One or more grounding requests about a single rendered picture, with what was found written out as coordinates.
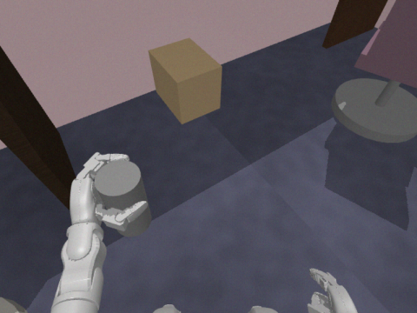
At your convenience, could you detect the left robot arm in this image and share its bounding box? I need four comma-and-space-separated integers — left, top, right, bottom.
51, 222, 107, 313

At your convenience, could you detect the left robot hand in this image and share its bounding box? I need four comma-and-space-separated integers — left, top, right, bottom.
70, 152, 148, 231

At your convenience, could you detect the right robot hand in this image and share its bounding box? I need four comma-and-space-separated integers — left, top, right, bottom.
308, 268, 358, 313

